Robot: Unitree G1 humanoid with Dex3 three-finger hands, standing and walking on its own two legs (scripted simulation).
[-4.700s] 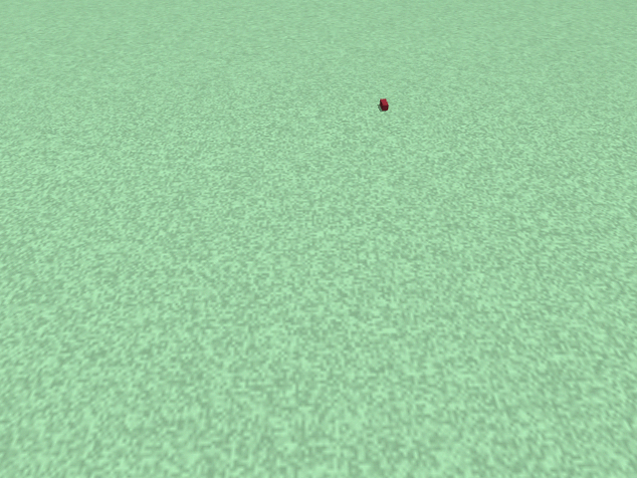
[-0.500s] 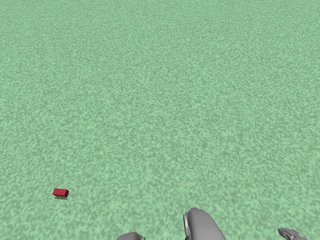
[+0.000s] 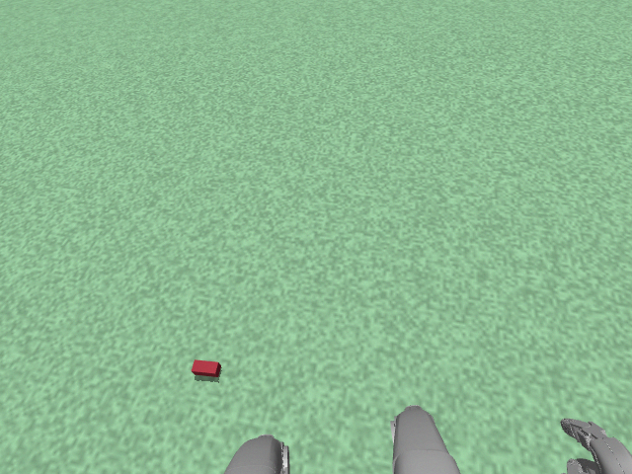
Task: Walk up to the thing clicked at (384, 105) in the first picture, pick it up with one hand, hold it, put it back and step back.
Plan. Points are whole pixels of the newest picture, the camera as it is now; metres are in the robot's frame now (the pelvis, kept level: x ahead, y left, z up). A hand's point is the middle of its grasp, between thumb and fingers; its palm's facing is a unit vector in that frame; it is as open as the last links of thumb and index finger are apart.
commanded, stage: walk up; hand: left
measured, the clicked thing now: (206, 368) +0.48 +0.37 -0.69
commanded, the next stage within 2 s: none
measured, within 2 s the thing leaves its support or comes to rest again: neither
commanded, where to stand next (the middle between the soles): +0.06 +0.17 m, yaw -8 degrees
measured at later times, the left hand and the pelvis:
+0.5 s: hand out of the picture +0.04 +0.54 -0.10, palm faces -0.03 -0.80 -0.60, open 7.4 cm; pelvis -0.03 +0.22 +0.00, yaw -3 degrees
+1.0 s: hand out of the picture +0.16 +0.47 -0.12, palm faces -0.21 -0.91 -0.35, open 7.4 cm; pelvis -0.01 +0.23 +0.03, yaw -9 degrees
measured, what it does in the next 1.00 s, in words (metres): steps to the left: right foot, then left foot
